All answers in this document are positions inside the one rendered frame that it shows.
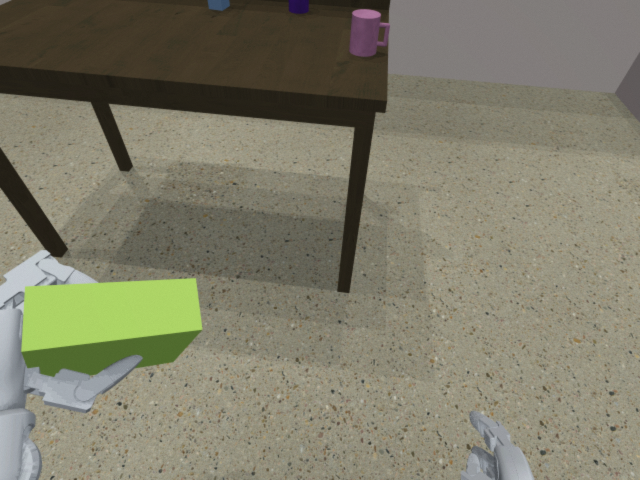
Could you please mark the sponge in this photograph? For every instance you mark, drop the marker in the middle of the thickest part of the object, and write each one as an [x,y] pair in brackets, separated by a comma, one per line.
[88,327]

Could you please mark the robot left hand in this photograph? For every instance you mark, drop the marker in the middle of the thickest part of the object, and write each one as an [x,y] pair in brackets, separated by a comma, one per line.
[68,389]

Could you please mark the robot right hand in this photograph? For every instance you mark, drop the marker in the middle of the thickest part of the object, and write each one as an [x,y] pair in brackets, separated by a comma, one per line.
[508,463]

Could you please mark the left robot forearm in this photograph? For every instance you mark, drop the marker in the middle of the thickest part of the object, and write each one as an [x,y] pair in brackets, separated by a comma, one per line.
[20,458]

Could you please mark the table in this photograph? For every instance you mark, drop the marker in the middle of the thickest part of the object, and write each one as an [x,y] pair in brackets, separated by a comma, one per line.
[253,59]

